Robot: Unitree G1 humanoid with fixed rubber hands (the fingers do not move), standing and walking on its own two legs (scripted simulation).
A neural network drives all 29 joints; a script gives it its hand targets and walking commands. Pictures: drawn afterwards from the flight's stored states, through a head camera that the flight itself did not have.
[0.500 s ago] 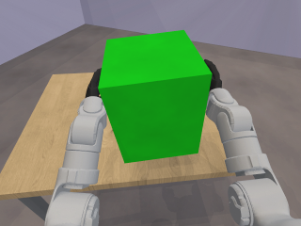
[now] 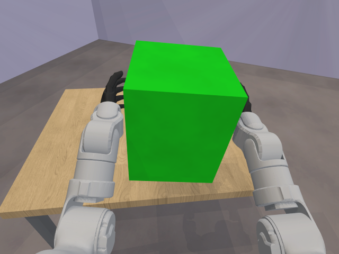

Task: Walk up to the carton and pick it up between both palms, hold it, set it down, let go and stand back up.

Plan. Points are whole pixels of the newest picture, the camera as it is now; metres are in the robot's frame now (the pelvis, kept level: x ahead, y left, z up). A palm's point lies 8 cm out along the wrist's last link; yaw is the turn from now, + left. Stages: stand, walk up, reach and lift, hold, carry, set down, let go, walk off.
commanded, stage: hold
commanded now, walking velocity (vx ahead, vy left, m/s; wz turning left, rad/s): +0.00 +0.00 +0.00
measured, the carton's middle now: (175, 113) +0.38 +0.03 +0.19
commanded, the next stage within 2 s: none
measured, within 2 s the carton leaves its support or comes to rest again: neither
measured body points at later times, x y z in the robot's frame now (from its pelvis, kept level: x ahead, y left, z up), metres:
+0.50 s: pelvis +0.01 +0.00 +0.00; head -0.04 +0.01 +0.45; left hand +0.41 +0.16 +0.20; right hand +0.42 -0.13 +0.18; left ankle +0.08 +0.10 -0.74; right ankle +0.03 -0.16 -0.74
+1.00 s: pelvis +0.03 -0.01 +0.00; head +0.03 +0.01 +0.45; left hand +0.41 +0.17 +0.19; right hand +0.42 -0.12 +0.18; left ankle +0.08 +0.10 -0.74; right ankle +0.03 -0.16 -0.74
